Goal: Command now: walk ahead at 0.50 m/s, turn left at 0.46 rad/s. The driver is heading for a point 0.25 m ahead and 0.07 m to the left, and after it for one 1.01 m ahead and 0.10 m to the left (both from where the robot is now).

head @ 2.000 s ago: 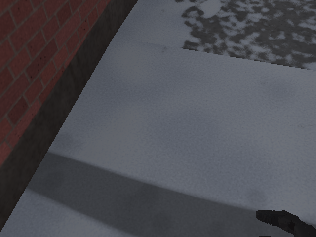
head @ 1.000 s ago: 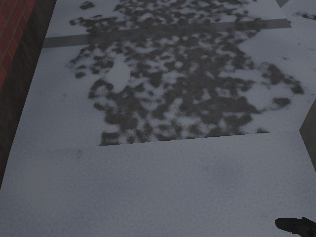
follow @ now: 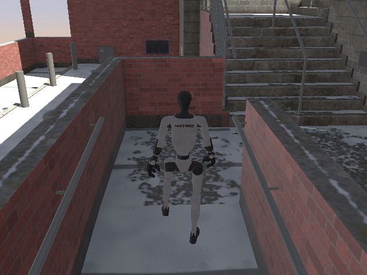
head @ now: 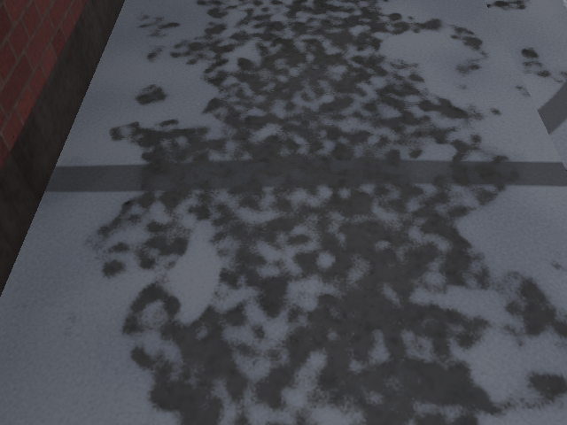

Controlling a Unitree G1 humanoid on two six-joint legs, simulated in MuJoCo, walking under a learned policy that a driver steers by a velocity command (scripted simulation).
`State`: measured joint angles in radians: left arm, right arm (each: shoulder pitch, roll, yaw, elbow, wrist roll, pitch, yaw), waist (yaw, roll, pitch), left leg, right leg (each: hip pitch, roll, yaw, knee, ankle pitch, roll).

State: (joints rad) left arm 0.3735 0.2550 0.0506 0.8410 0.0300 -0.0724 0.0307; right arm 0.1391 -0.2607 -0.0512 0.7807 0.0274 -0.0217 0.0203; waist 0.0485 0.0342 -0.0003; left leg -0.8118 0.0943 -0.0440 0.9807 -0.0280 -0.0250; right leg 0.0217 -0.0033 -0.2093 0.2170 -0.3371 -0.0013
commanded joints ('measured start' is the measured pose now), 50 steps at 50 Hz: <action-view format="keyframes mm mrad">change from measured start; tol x32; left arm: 1 0 172 41 -42 -14 0 16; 50 -301 140 46 -218 -57 60 -12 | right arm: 1 -169 -3 11 -120 1 -13 21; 9 296 -241 -106 -80 19 15 15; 50 255 -140 -47 -73 -40 -10 -45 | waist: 1 27 -74 114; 11 -180 41 -428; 19 -8 -13 -17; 32 -6 99 -125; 35 -55 -297 -382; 50 -168 -92 -73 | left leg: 1 -66 8 70 -117 0 20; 8 643 -202 198 -342 -179 188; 10 1220 158 -613 -494 -363 427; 11 1232 233 -890 -721 -552 445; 19 572 46 -177 -760 269 295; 32 844 57 -129 -465 596 169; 36 388 -149 -94 195 -634 -15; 50 860 -23 -50 -594 -379 96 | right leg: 1 16 -301 60 -86 375 -149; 8 -14 -271 -58 481 1158 -76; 10 -660 -23 97 1112 -226 39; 12 -854 -34 323 1230 -117 3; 31 -502 -5 200 309 288 -20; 35 144 -364 717 223 1032 -367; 42 -314 -132 530 -2 30 -226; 50 -689 -17 503 173 -324 -76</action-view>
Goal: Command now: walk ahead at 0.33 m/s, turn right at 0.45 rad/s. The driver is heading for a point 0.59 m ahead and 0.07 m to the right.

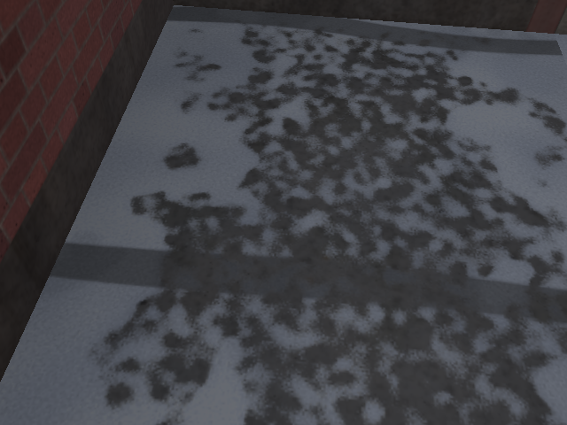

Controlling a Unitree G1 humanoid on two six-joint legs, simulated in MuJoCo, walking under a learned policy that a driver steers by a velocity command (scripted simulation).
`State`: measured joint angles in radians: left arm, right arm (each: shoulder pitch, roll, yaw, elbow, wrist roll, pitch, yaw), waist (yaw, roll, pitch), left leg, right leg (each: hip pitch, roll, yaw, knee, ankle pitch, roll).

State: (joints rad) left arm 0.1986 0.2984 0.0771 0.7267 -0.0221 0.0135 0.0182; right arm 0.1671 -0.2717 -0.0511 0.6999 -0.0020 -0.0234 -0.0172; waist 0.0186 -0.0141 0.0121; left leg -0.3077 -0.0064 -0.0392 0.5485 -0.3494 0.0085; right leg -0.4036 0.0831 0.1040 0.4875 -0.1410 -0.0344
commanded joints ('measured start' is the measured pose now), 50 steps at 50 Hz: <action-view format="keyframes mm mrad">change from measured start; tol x32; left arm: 1 -115 1 -4 -124 -15 -35 -8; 50 73 149 25 55 8 -65 15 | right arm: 1 253 -205 -64 3 -14 -7 -16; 45 -141 -27 -4 -73 17 -33 68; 50 198 -190 -75 -25 -1 -42 56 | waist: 1 -120 214 -104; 20 -111 126 121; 25 61 -257 -354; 43 56 19 110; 50 -169 -12 -160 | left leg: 1 403 344 -386 -297 -312 144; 19 314 317 120 -394 252 130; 23 240 274 228 26 914 82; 25 -384 53 147 696 -226 -22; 27 -511 80 -56 837 -149 5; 45 -425 85 56 70 392 48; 50 212 -5 42 -65 600 156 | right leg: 1 -399 13 16 246 -469 0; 8 -453 -109 -18 689 -19 57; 20 -237 -129 -166 169 -66 -11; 23 273 -8 -221 27 3 -105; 25 868 -459 522 -49 -150 -310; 31 304 -329 92 -279 57 -182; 43 388 -332 -253 -368 327 -124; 48 532 -335 -277 -44 982 -77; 50 331 -250 -298 354 748 -5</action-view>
